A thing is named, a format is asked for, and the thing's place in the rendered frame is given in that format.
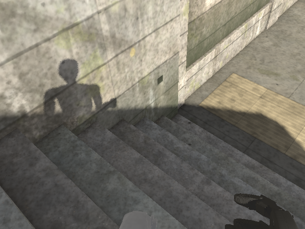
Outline stairs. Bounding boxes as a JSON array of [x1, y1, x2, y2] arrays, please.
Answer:
[[0, 114, 305, 229]]

